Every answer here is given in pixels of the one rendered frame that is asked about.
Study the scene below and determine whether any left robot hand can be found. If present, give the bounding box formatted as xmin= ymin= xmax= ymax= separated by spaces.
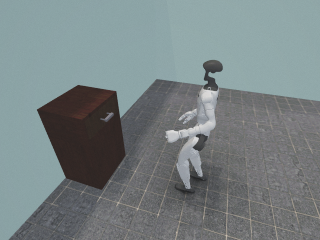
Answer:
xmin=165 ymin=130 xmax=180 ymax=143

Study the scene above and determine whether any robot left foot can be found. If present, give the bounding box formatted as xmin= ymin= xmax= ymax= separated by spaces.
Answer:
xmin=175 ymin=183 xmax=195 ymax=194

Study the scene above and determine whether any robot left upper arm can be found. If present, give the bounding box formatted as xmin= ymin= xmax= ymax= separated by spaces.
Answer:
xmin=201 ymin=91 xmax=216 ymax=130

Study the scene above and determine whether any right robot forearm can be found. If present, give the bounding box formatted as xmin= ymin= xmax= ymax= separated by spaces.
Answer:
xmin=191 ymin=108 xmax=197 ymax=116

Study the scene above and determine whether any cabinet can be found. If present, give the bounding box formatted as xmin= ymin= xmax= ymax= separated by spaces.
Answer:
xmin=37 ymin=85 xmax=126 ymax=190

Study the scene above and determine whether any robot right foot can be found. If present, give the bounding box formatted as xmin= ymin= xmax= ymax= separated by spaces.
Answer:
xmin=189 ymin=171 xmax=207 ymax=181

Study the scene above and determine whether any robot foot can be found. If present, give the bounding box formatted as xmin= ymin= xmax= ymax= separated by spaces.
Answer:
xmin=175 ymin=183 xmax=195 ymax=194
xmin=189 ymin=171 xmax=207 ymax=181

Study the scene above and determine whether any right robot hand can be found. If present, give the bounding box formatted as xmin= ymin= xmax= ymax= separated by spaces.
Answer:
xmin=179 ymin=111 xmax=194 ymax=124

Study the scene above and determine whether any left robot forearm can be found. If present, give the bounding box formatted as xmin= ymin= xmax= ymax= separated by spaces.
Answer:
xmin=178 ymin=122 xmax=214 ymax=139

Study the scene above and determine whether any drawer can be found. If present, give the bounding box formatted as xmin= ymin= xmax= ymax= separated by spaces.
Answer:
xmin=85 ymin=96 xmax=118 ymax=139

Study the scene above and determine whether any handle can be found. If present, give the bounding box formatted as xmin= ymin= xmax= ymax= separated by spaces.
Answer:
xmin=100 ymin=112 xmax=114 ymax=122

